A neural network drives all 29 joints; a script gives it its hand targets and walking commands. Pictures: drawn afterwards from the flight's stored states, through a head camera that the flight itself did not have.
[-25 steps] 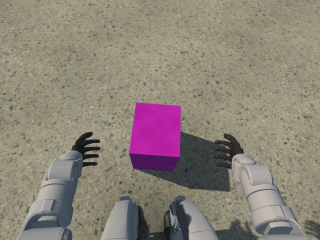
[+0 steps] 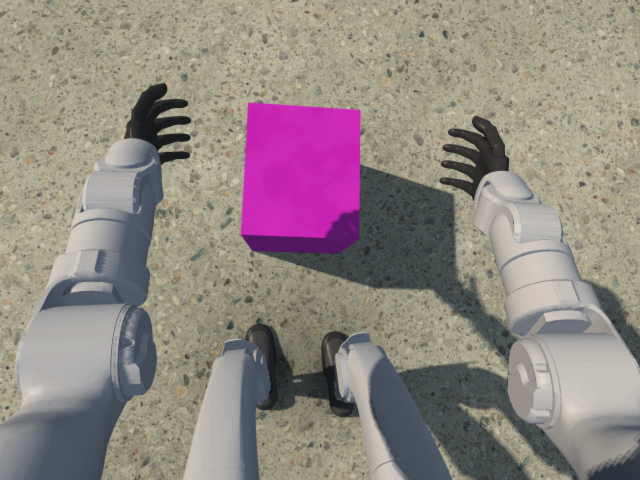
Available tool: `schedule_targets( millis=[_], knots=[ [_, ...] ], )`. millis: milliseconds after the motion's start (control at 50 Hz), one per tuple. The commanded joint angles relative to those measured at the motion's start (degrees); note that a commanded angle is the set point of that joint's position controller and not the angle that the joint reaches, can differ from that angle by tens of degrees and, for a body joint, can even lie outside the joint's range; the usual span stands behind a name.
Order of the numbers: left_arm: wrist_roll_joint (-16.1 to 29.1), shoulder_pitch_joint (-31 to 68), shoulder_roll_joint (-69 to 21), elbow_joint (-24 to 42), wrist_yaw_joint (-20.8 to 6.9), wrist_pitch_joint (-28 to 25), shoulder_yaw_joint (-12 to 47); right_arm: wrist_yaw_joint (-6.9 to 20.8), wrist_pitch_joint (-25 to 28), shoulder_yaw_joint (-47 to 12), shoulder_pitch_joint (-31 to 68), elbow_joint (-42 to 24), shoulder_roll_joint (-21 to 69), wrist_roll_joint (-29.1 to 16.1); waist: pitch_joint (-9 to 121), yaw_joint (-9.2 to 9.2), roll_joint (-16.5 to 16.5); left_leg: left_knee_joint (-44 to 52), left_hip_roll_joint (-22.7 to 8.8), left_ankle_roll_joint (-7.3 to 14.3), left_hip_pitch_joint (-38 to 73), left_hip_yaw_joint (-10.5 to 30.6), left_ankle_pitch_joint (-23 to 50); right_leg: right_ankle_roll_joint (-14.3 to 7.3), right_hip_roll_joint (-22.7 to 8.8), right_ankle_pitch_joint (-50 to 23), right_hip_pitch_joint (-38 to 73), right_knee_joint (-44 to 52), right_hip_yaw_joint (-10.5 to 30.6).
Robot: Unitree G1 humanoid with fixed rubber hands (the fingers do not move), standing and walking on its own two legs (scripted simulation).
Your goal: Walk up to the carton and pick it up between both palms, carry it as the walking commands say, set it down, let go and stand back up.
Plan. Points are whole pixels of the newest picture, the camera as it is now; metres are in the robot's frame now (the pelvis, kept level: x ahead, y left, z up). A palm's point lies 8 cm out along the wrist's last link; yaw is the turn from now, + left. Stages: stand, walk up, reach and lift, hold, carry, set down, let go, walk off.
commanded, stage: reach and lift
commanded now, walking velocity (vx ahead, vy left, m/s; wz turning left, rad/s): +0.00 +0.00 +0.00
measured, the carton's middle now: (299, 189) +0.56 -0.03 -0.53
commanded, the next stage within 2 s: none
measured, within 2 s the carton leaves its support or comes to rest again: neither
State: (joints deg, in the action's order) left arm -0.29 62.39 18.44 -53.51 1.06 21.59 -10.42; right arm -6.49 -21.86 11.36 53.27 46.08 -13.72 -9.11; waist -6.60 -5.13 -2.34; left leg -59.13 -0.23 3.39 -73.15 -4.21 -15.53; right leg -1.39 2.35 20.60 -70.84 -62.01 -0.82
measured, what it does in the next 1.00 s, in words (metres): lowers itself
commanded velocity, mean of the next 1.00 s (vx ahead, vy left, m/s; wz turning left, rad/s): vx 0.00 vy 0.00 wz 0.00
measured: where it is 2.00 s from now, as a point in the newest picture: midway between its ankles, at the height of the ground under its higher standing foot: (297, 385)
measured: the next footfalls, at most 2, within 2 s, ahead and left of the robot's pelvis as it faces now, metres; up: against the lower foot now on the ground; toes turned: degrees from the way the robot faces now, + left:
none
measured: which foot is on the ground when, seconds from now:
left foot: down 0.00-1.00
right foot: down 0.00-1.00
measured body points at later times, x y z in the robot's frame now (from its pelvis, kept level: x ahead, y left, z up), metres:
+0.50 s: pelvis +0.07 -0.03 +0.00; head +0.40 -0.03 +0.31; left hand +0.59 +0.16 -0.15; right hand +0.54 -0.25 -0.13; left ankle +0.11 +0.10 -0.63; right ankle +0.07 -0.10 -0.63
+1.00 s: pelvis +0.02 -0.04 -0.10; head +0.43 -0.04 +0.08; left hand +0.53 +0.16 -0.36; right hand +0.49 -0.24 -0.34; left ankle +0.11 +0.11 -0.63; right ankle +0.07 -0.10 -0.63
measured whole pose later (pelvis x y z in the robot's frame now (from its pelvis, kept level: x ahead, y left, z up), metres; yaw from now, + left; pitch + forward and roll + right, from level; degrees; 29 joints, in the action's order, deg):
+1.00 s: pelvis +0.02 -0.04 -0.10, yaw -2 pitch +55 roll +1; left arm -2.7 64.1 22.7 -38.9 -4.4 3.9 -17.5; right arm -8.4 -6.8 12.9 57.7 26.3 -9.0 -6.9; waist -11.2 -3.0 -4.7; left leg -82.1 1.5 -1.7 -112.5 4.9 -18.9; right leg -1.3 6.3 23.8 -110.5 -83.6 -2.9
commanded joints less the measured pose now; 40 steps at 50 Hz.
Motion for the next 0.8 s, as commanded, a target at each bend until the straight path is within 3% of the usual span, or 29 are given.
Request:
schedule_targets(
  millis=[0, 20, 100, 120, 140, 180, 240, 260, 300, 320, 340, 360, 380, 420, 440, 460, 480, 520, 540, 560, 600, 620, 640, 660, 680, 720, 740, 760, 780],
  knots=[
    [-2.4, 10.7, 5.8, 3.7, -1.7, -10.3, -2.9, 2.5, 12.0, 5.9, 9.0, -4.9, -4.7, 4.0, 52.5, 1.61, 9.2, -1.7, 1.3, -1.4, 43.8, 11.7, 25.1, 2.4, 0.1, -17.0, -3.4, 6.0, 0.1],
    [-2.0, 10.6, 6.3, 4.1, -1.8, -12.0, -3.2, 2.5, 13.8, 6.8, 9.0, -5.8, -5.1, 4.7, 53.9, 1.23, 9.4, -3.2, 1.4, -1.2, 45.3, 12.6, 31.5, 2.2, 0.2, -20.1, -6.2, 5.6, 0.6],
    [1.0, 9.1, 3.3, 9.5, -2.1, -15.5, -0.6, 2.8, 17.8, 8.6, 2.7, -4.8, -5.8, 5.9, 66.7, -4.0, 8.7, -7.1, -0.4, -2.0, 60.7, 17.0, 55.3, 1.3, 0.9, -25.8, -15.5, 7.0, 0.2],
    [1.0, 8.1, 3.3, 9.1, -2.2, -15.7, -1.0, 2.6, 18.2, 9.0, 2.1, -4.0, -6.6, 6.5, 66.3, -4.28, 9.3, -7.0, -0.9, -2.4, 61.9, 17.4, 57.2, 1.1, 0.7, -24.2, -18.6, 7.7, 0.2],
    [2.2, 8.5, 3.6, 11.1, -2.6, -15.5, -0.8, 2.5, 18.3, 9.7, 2.6, -6.9, -8.0, 7.2, 72.0, -5.42, 7.8, -7.1, -1.1, -2.6, 62.5, 17.0, 57.3, 1.1, 0.7, -26.3, -14.2, 7.7, 0.2],
    [3.7, 6.4, 3.7, 12.5, -3.2, -15.6, -0.5, 2.4, 19.1, 10.5, 2.8, -10.8, -8.1, 7.3, 77.0, -5.4, 7.7, -6.0, -1.4, -2.3, 63.9, 17.2, 59.5, 1.3, 0.7, -28.6, -11.8, 8.3, 0.1],
    [3.2, 9.2, 6.3, 17.7, -4.1, -16.1, -3.9, 2.5, 19.7, 10.0, 6.6, -19.2, -7.6, 5.9, 80.4, -2.52, 10.4, -6.0, -2.0, -1.7, 65.9, 17.4, 62.9, 2.4, 0.0, -28.1, -14.2, 8.9, 0.9],
    [2.4, 8.3, 5.2, 15.5, -4.6, -16.4, -4.3, 2.6, 20.0, 8.9, 5.6, -17.8, -6.2, 5.8, 76.5, -1.85, 11.9, -6.0, -2.1, -1.6, 63.7, 17.6, 64.0, 2.7, -0.3, -27.6, -17.9, 9.3, 0.9],
    [-1.7, 10.8, 8.4, 16.2, -4.7, -17.8, -8.8, 2.7, 20.3, 8.1, 7.1, -18.7, -4.2, 5.3, 75.6, 1.39, 12.6, -5.5, -2.3, -1.7, 59.5, 17.1, 62.7, 3.3, -0.6, -29.0, -18.6, 9.5, 1.9],
    [-2.2, 11.8, 8.2, 15.7, -5.2, -18.3, -9.0, 3.0, 20.0, 4.8, 8.5, -19.7, -1.1, 3.5, 76.0, 2.84, 11.7, -4.7, -1.9, -1.4, 54.7, 15.7, 59.5, 3.9, -1.2, -33.1, -13.2, 9.1, 3.0],
    [-4.7, 10.6, 9.6, 13.1, -5.5, -18.8, -11.6, 3.0, 19.9, 3.5, 8.0, -18.9, 0.9, 2.8, 72.5, 4.42, 10.2, -2.7, -0.9, -0.7, 42.0, 13.8, 51.7, 4.6, -2.3, -39.9, -5.0, 8.0, 4.9],
    [-5.2, 8.1, 10.0, 12.0, -5.6, -19.2, -12.2, 3.2, 19.9, 3.1, 6.2, -18.8, 2.7, 2.3, 74.8, 4.85, 5.7, -0.1, 0.3, 0.0, 31.1, 12.7, 46.5, 5.4, -3.3, -50.7, 6.3, 5.6, 6.2],
    [-5.8, 5.4, 9.6, 11.7, -5.9, -19.7, -12.9, 3.3, 19.5, 1.4, 4.9, -19.0, 4.5, 1.6, 74.9, 6.05, 3.8, 3.1, 0.7, 0.9, 20.9, 11.3, 40.3, 5.8, -4.6, -56.4, 15.7, 5.0, 8.2],
    [-6.7, -0.4, 11.1, 6.9, -6.7, -20.1, -16.3, 2.8, 18.7, 0.8, 1.6, -15.5, 6.6, 2.2, 74.2, 8.07, -3.0, 7.3, 2.1, 1.7, 3.0, 9.2, 28.8, 7.0, -6.2, -64.4, 31.0, 3.1, 10.7],
    [-6.9, -3.5, 11.9, 3.5, -7.5, -20.7, -17.2, 2.6, 18.2, 0.2, 0.3, -13.8, 8.1, 2.8, 72.5, 9.28, -5.8, 8.9, 2.6, 2.1, -11.3, 7.7, 21.2, 6.9, -7.6, -70.4, 39.4, 1.3, 13.1],
    [-6.4, -5.4, 13.1, -0.8, -7.8, -20.8, -17.2, 2.4, 17.4, 0.7, -0.2, -10.6, 8.9, 3.7, 68.8, 9.88, -9.6, 11.4, 3.1, 2.3, -26.0, 6.9, 12.8, 7.0, -8.7, -72.3, 46.9, 0.4, 14.9],
    [-6.4, -3.5, 13.1, -1.4, -8.1, -21.1, -16.6, 2.1, 17.0, 2.7, 1.5, -8.5, 9.3, 5.7, 66.1, 9.3, -11.3, 10.6, 3.0, 1.8, -32.5, 6.4, 10.9, 7.2, -8.8, -69.0, 47.2, 0.2, 15.3],
    [-5.8, 0.5, 12.5, 0.5, -8.9, -21.5, -15.4, 1.6, 17.1, 5.3, 5.0, -8.3, 7.6, 8.6, 66.5, 7.79, -7.8, 7.5, 3.6, -0.1, -28.6, 6.3, 13.8, 6.9, -7.3, -61.7, 42.5, -0.8, 12.7],
    [-4.6, 1.3, 11.3, 3.5, -9.1, -22.0, -14.2, 1.5, 17.7, 5.8, 4.2, -9.5, 6.8, 9.7, 67.0, 6.35, -6.5, 5.7, 3.3, -0.9, -24.1, 6.5, 17.6, 6.3, -6.1, -60.5, 38.2, -0.7, 11.0],
    [-3.3, 3.4, 10.2, 2.3, -9.1, -21.9, -13.0, 1.4, 18.0, 6.2, 4.7, -8.0, 6.1, 10.2, 64.8, 5.54, -4.5, 3.7, 2.8, -1.1, -23.0, 7.2, 19.2, 6.3, -5.6, -55.9, 30.2, -1.5, 9.8],
    [0.2, 7.1, 7.4, 8.4, -9.7, -22.4, -10.3, 0.5, 19.7, 6.5, 6.8, -14.6, 5.9, 9.8, 70.7, 3.4, 1.1, -1.9, 1.8, -1.5, -7.3, 9.2, 30.0, 6.0, -3.8, -51.7, 15.0, -1.4, 7.2],
    [2.1, 8.2, 6.1, 12.6, -9.8, -22.2, -7.9, -0.1, 20.1, 5.7, 7.8, -18.7, 5.0, 9.3, 79.0, 1.96, 1.2, -5.2, 2.2, -1.9, -1.6, 9.2, 34.2, 5.9, -2.7, -56.0, 15.2, -3.1, 6.0],
    [2.9, 7.3, 4.3, 10.9, -9.8, -21.7, -6.4, -0.7, 20.3, 6.3, 7.2, -17.1, 5.6, 9.4, 77.4, 0.94, 3.1, -7.2, 2.2, -2.3, -4.4, 8.9, 33.7, 5.3, -2.9, -57.9, 11.9, -4.0, 6.4],
    [4.7, 9.9, 6.0, 12.0, -9.6, -21.6, -5.7, -1.1, 20.2, 6.8, 8.0, -15.7, 5.0, 9.6, 77.2, 0.5, 0.8, -8.3, 2.4, -1.9, -9.6, 9.1, 30.7, 5.1, -3.1, -58.7, 13.1, -6.6, 6.7],
    [4.5, 9.4, 5.7, 11.2, -9.3, -21.5, -5.8, -1.5, 20.5, 8.8, 7.3, -13.5, 4.7, 10.6, 72.6, -0.44, 2.4, -8.9, 1.7, -2.1, -14.6, 9.0, 27.9, 4.8, -3.5, -56.9, 9.7, -7.5, 7.3],
    [3.7, 9.8, 9.4, 14.3, -8.8, -21.3, -7.4, -2.6, 19.7, 9.8, 6.0, -14.6, 5.7, 11.6, 75.7, -0.26, 1.1, -8.8, 1.8, -2.5, -23.8, 7.4, 22.7, 5.0, -4.0, -61.0, 17.0, -9.6, 9.5],
    [3.3, 9.6, 12.2, 17.5, -8.4, -21.5, -8.9, -2.9, 19.3, 10.0, 6.5, -17.7, 5.5, 11.4, 80.6, 0.93, 0.2, -9.2, 1.8, -2.2, -23.2, 7.3, 22.5, 5.2, -4.4, -61.0, 20.5, -11.1, 10.8],
    [2.4, 11.0, 12.9, 19.0, -7.6, -21.1, -8.6, -3.0, 19.1, 10.3, 6.7, -17.1, 4.1, 10.9, 84.1, 0.86, 3.6, -11.3, 1.1, -2.7, -18.0, 8.0, 25.4, 5.6, -3.3, -55.2, 17.2, -12.3, 9.9],
    [1.7, 10.4, 13.6, 24.3, -7.2, -20.9, -8.4, -2.8, 19.0, 8.3, 7.2, -21.2, 4.2, 8.3, 91.8, 3.12, 7.9, -15.1, 1.2, -3.6, -5.2, 7.7, 35.1, 5.8, -1.7, -50.7, 11.0, -12.8, 7.9]
  ],
)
